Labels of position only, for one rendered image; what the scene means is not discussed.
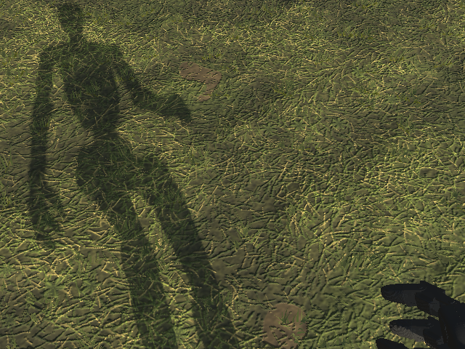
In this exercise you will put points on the robot right hand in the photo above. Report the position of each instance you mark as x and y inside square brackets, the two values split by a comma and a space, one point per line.
[446, 333]

